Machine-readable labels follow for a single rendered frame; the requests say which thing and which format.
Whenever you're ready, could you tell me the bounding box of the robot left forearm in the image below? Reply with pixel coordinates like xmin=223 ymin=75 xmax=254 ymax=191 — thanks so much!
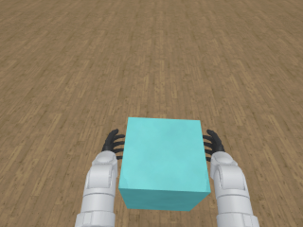
xmin=75 ymin=150 xmax=118 ymax=227

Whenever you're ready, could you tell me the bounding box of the robot right forearm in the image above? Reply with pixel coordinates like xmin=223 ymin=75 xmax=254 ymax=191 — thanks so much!
xmin=210 ymin=151 xmax=259 ymax=227

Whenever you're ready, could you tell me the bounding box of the robot right hand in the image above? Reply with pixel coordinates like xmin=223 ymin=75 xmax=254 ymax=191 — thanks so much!
xmin=203 ymin=129 xmax=225 ymax=162

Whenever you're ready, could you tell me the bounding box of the carton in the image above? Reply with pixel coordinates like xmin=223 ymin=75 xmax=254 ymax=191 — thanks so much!
xmin=118 ymin=117 xmax=211 ymax=212

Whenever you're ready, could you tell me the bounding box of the robot left hand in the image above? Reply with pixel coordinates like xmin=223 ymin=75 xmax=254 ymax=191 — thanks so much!
xmin=101 ymin=129 xmax=125 ymax=160

